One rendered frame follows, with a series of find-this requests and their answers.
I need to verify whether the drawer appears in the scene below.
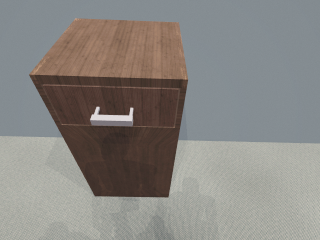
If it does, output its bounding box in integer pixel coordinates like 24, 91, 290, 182
43, 84, 179, 127

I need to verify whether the cabinet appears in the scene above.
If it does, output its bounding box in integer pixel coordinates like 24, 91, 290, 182
29, 18, 188, 198

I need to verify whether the handle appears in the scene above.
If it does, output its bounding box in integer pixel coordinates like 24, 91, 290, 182
90, 107, 134, 127

